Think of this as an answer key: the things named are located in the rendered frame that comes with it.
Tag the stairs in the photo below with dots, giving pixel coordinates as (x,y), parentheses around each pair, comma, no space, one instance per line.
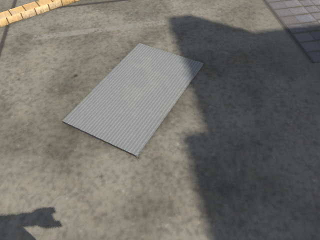
(313,6)

